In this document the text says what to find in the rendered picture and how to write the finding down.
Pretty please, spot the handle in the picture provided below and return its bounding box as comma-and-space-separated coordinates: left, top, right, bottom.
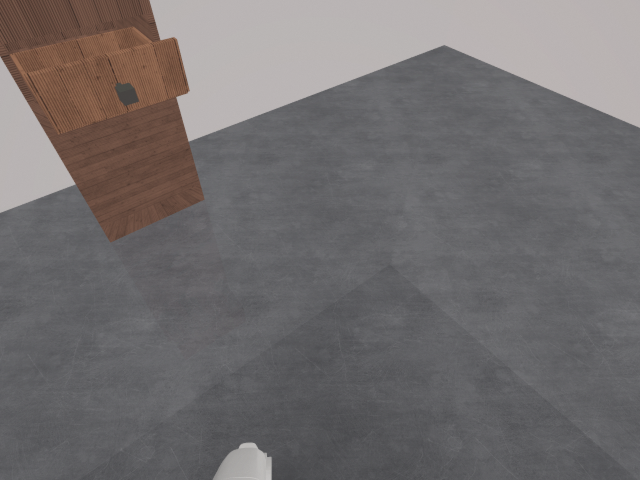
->
115, 83, 139, 106

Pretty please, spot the left robot thigh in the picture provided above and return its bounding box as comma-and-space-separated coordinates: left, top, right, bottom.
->
213, 448, 272, 480

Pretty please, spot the drawer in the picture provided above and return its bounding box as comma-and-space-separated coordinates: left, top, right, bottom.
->
10, 26, 190, 135

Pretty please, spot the cabinet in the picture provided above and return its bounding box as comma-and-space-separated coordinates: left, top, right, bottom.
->
0, 0, 205, 243

